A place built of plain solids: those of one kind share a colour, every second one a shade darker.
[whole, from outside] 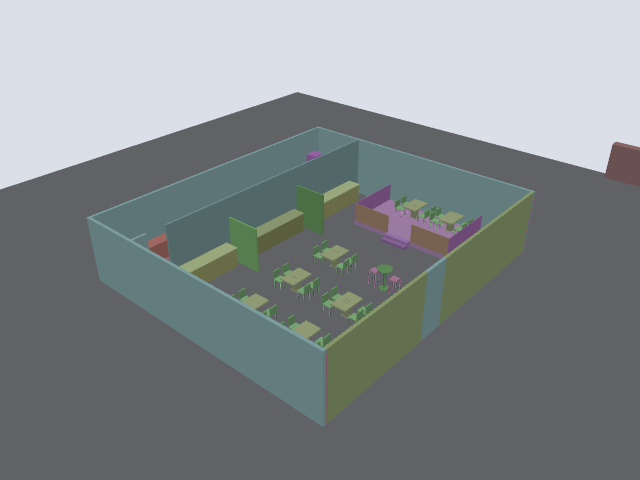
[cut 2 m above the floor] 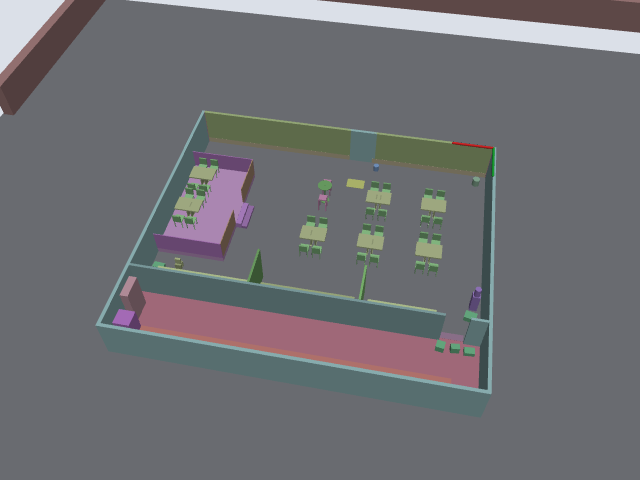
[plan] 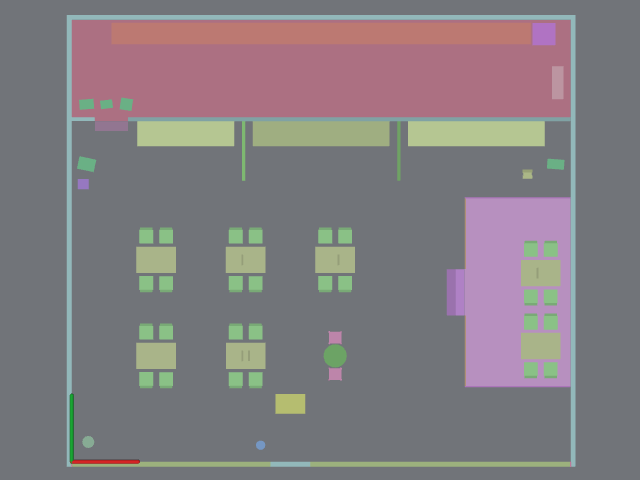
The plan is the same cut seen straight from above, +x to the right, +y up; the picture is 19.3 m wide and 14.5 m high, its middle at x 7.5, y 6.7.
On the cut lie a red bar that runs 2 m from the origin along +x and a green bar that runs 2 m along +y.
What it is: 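A food court's seating hall of the 2010s to 2020s; 15.1 x 13.3 m, ceiling 3.3 m, a street door 0.95 x 2.1 m in the glazed front; tables 0.75 m, chairs 0.45 m, bar tops 1.06 m, a counter 1.0 m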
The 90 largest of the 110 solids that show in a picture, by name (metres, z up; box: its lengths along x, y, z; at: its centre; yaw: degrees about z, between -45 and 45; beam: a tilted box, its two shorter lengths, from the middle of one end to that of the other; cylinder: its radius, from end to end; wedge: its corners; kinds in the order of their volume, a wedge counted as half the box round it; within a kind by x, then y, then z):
{
 "street_hedge_1": {"box": [39.8, 0.6, 2.25], "at": [7.54, -16.3, 1.07]},
 "street_hedge_2": {"box": [0.6, 16.6, 2.25], "at": [27.14, -8.3, 1.07]},
 "wall_1": {"box": [0.15, 13.65, 3.35], "at": [-0.07, 6.67, 1.62]},
 "wall_2": {"box": [0.7, 0.12, 3.35], "at": [0.35, 10.35, 1.62]},
 "wall_3": {"box": [1.5, 0.15, 3.35], "at": [6.61, -0.07, 1.62]},
 "wall_4": {"box": [15.37, 0.15, 3.35], "at": [7.54, 13.43, 1.62]},
 "wall_5": {"box": [13.37, 0.12, 3.35], "at": [8.38, 10.35, 1.62]},
 "wall_6": {"box": [0.15, 13.65, 3.35], "at": [15.14, 6.67, 1.62]},
 "zone_back_1": {"box": [15.07, 3.06, 0.2], "at": [7.54, 11.82, 0.05]},
 "counter_1": {"box": [2.89, 0.7, 1.05], "at": [3.44, 9.94, 0.47]},
 "counter_2": {"box": [4.09, 0.7, 1.05], "at": [7.54, 9.94, 0.47]},
 "counter_3": {"box": [4.09, 0.7, 1.05], "at": [12.22, 9.94, 0.47]},
 "back_worktop_1": {"box": [12.67, 0.65, 0.95], "at": [7.54, 12.94, 0.57]},
 "window_wall_1": {"box": [6.01, 0.15, 3.35], "at": [3.0, -0.07, 1.62]},
 "window_wall_2": {"box": [7.86, 0.15, 3.35], "at": [11.14, -0.07, 1.62]},
 "dais_1": {"box": [3.2, 5.74, 0.35], "at": [13.47, 5.12, 0.12]},
 "back_fridge_1": {"box": [0.7, 0.68, 1.9], "at": [14.27, 12.92, 1.05]},
 "kiosk_wall_1": {"box": [0.1, 1.8, 2.35], "at": [5.19, 9.39, 1.12]},
 "kiosk_wall_2": {"box": [0.1, 1.8, 2.35], "at": [9.88, 9.39, 1.12]},
 "shelf_1": {"box": [0.35, 1.0, 1.95], "at": [14.69, 11.45, 1.07]},
 "meeting_table_1": {"box": [1.2, 0.8, 0.07], "at": [2.55, 3.2, 0.71]},
 "meeting_table_2": {"box": [1.2, 0.8, 0.07], "at": [2.55, 6.1, 0.71]},
 "meeting_table_3": {"box": [1.2, 0.8, 0.07], "at": [5.25, 3.2, 0.71]},
 "meeting_table_4": {"box": [1.2, 0.8, 0.07], "at": [5.25, 6.1, 0.71]},
 "meeting_table_5": {"box": [1.2, 0.8, 0.07], "at": [7.96, 6.1, 0.71]},
 "meeting_table_6": {"box": [1.2, 0.8, 0.07], "at": [14.17, 3.5, 1.01]},
 "meeting_table_7": {"box": [1.2, 0.8, 0.07], "at": [14.17, 5.7, 1.01]},
 "side_chair_1": {"box": [0.38, 0.08, 0.38], "at": [2.25, 2.26, 0.65]},
 "side_chair_2": {"box": [0.42, 0.42, 0.04], "at": [2.25, 2.5, 0.43]},
 "side_chair_3": {"box": [0.42, 0.42, 0.04], "at": [2.25, 3.9, 0.43]},
 "side_chair_4": {"box": [0.38, 0.08, 0.38], "at": [2.25, 4.14, 0.65]},
 "side_chair_5": {"box": [0.38, 0.08, 0.38], "at": [2.25, 5.16, 0.65]},
 "side_chair_6": {"box": [0.42, 0.42, 0.04], "at": [2.25, 5.4, 0.43]},
 "side_chair_7": {"box": [0.42, 0.42, 0.04], "at": [2.25, 6.8, 0.43]},
 "side_chair_8": {"box": [0.38, 0.08, 0.38], "at": [2.25, 7.04, 0.65]},
 "side_chair_9": {"box": [0.38, 0.08, 0.38], "at": [2.85, 2.26, 0.65]},
 "side_chair_10": {"box": [0.42, 0.42, 0.04], "at": [2.85, 2.5, 0.43]},
 "side_chair_11": {"box": [0.42, 0.42, 0.04], "at": [2.85, 3.9, 0.43]},
 "side_chair_12": {"box": [0.38, 0.08, 0.38], "at": [2.85, 4.14, 0.65]},
 "side_chair_13": {"box": [0.38, 0.08, 0.38], "at": [2.85, 5.16, 0.65]},
 "side_chair_14": {"box": [0.42, 0.42, 0.04], "at": [2.85, 5.4, 0.43]},
 "side_chair_15": {"box": [0.42, 0.42, 0.04], "at": [2.85, 6.8, 0.43]},
 "side_chair_16": {"box": [0.38, 0.08, 0.38], "at": [2.85, 7.04, 0.65]},
 "side_chair_17": {"box": [0.38, 0.08, 0.38], "at": [4.96, 2.26, 0.65]},
 "side_chair_18": {"box": [0.42, 0.42, 0.04], "at": [4.96, 2.5, 0.43]},
 "side_chair_19": {"box": [0.38, 0.08, 0.38], "at": [4.96, 4.14, 0.65]},
 "side_chair_20": {"box": [0.38, 0.08, 0.38], "at": [4.96, 5.16, 0.65]},
 "side_chair_21": {"box": [0.38, 0.08, 0.38], "at": [4.96, 7.04, 0.65]},
 "side_chair_22": {"box": [0.38, 0.08, 0.38], "at": [5.55, 2.26, 0.65]},
 "side_chair_23": {"box": [0.38, 0.08, 0.38], "at": [5.55, 4.14, 0.65]},
 "side_chair_24": {"box": [0.38, 0.08, 0.38], "at": [5.55, 5.16, 0.65]},
 "side_chair_25": {"box": [0.38, 0.08, 0.38], "at": [5.55, 7.04, 0.65]},
 "side_chair_26": {"box": [0.38, 0.08, 0.38], "at": [7.66, 5.16, 0.65]},
 "side_chair_27": {"box": [0.38, 0.08, 0.38], "at": [7.66, 7.04, 0.65]},
 "side_chair_28": {"box": [0.38, 0.08, 0.38], "at": [8.26, 5.16, 0.65]},
 "side_chair_29": {"box": [0.38, 0.08, 0.38], "at": [8.26, 7.04, 0.65]},
 "side_chair_30": {"box": [0.38, 0.08, 0.38], "at": [13.87, 2.56, 0.95]},
 "side_chair_31": {"box": [0.38, 0.08, 0.38], "at": [13.87, 4.44, 0.95]},
 "side_chair_32": {"box": [0.38, 0.08, 0.38], "at": [13.87, 4.76, 0.95]},
 "side_chair_33": {"box": [0.38, 0.08, 0.38], "at": [13.87, 6.64, 0.95]},
 "side_chair_34": {"box": [0.38, 0.08, 0.38], "at": [14.47, 2.56, 0.95]},
 "side_chair_35": {"box": [0.38, 0.08, 0.38], "at": [14.47, 4.44, 0.95]},
 "side_chair_36": {"box": [0.38, 0.08, 0.38], "at": [14.47, 4.76, 0.95]},
 "side_chair_37": {"box": [0.38, 0.08, 0.38], "at": [14.47, 6.64, 0.95]},
 "counter_top_1": {"box": [2.93, 0.78, 0.04], "at": [3.44, 9.92, 1.02]},
 "counter_top_2": {"box": [4.13, 0.78, 0.04], "at": [7.54, 9.92, 1.02]},
 "counter_top_3": {"box": [4.13, 0.78, 0.04], "at": [12.22, 9.92, 1.02]},
 "stallriser_1": {"box": [6.01, 0.05, 0.35], "at": [3.0, -0.02, 0.12]},
 "stallriser_2": {"box": [7.86, 0.05, 0.35], "at": [11.14, -0.02, 0.12]},
 "dais_rail_end_1": {"box": [3.2, 0.04, 1.0], "at": [13.47, 2.27, 0.75]},
 "dais_rail_end_2": {"box": [3.2, 0.04, 1.0], "at": [13.47, 7.97, 0.75]},
 "box_cardboard_1": {"box": [0.52, 0.39, 0.32], "at": [0.45, 8.99, 0.11], "yaw": -11.7},
 "box_cardboard_2": {"box": [0.44, 0.3, 0.26], "at": [0.45, 10.8, 0.23], "yaw": 4.5},
 "box_cardboard_3": {"box": [0.37, 0.26, 0.4], "at": [1.05, 10.8, 0.3], "yaw": 7.4},
 "box_cardboard_4": {"box": [0.36, 0.36, 0.37], "at": [1.65, 10.8, 0.29], "yaw": -8.5},
 "box_cardboard_5": {"box": [0.52, 0.3, 0.39], "at": [14.62, 8.99, 0.15], "yaw": -4.3},
 "dais_steps_1": {"box": [0.27, 1.4, 0.2], "at": [11.46, 5.12, 0.05]},
 "dais_steps_2": {"box": [0.27, 1.4, 0.35], "at": [11.73, 5.12, 0.12]},
 "dais_rail_front_1": {"box": [0.04, 2.17, 1.0], "at": [11.89, 3.33, 0.75]},
 "dais_rail_front_2": {"box": [0.04, 2.17, 1.0], "at": [11.89, 6.91, 0.75]},
 "water_cooler_1": {"box": [0.33, 0.31, 1.03], "at": [0.35, 8.39, 0.47]},
 "water_cooler_2": {"cylinder": 0.14, "from": [0.35, 8.39, 0.98], "to": [0.35, 8.39, 1.4]},
 "back_step_1": {"box": [1.0, 0.3, 0.2], "at": [1.2, 10.14, 0.05]},
 "plant_pot_1": {"cylinder": 0.18, "from": [0.5, 0.6, 0.0], "to": [0.5, 0.6, 0.38]},
 "door_mat_1": {"box": [0.9, 0.6, 0.07], "at": [6.61, 1.75, -0.02]},
 "front_corner_1": {"box": [0.04, 0.17, 3.2], "at": [0.0, -0.07, 1.55]},
 "bin_waste_1": {"cylinder": 0.14, "from": [5.71, 0.5, 0.0], "to": [5.71, 0.5, 0.31]},
 "bar_stool_1": {"box": [0.38, 0.36, 0.06], "at": [7.96, 2.65, 0.73]},
 "bar_stool_2": {"box": [0.38, 0.36, 0.06], "at": [7.96, 3.75, 0.73]},
 "bar_table_1": {"cylinder": 0.35, "from": [7.96, 3.2, 1.03], "to": [7.96, 3.2, 1.06]}
}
